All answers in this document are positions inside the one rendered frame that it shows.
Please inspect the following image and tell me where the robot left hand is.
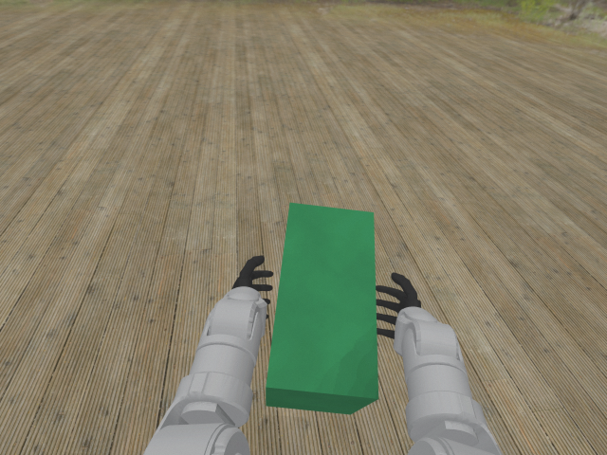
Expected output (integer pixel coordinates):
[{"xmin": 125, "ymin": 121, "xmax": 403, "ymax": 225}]
[{"xmin": 232, "ymin": 256, "xmax": 273, "ymax": 319}]

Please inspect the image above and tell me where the left robot forearm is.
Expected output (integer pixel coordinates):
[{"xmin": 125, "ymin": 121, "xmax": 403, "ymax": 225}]
[{"xmin": 143, "ymin": 286, "xmax": 267, "ymax": 455}]

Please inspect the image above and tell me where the left robot upper arm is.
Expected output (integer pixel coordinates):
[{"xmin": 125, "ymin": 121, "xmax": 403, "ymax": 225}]
[{"xmin": 144, "ymin": 423, "xmax": 250, "ymax": 455}]

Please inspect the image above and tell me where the carton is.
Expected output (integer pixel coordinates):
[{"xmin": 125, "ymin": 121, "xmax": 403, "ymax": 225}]
[{"xmin": 266, "ymin": 203, "xmax": 378, "ymax": 414}]

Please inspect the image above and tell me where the robot right hand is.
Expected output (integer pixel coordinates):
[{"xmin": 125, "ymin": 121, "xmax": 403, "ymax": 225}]
[{"xmin": 376, "ymin": 272, "xmax": 421, "ymax": 339}]

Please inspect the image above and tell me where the right robot upper arm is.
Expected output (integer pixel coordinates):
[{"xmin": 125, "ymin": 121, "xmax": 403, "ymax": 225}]
[{"xmin": 408, "ymin": 436, "xmax": 495, "ymax": 455}]

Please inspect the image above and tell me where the right robot forearm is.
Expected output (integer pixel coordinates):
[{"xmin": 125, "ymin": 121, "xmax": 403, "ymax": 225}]
[{"xmin": 393, "ymin": 307, "xmax": 503, "ymax": 455}]

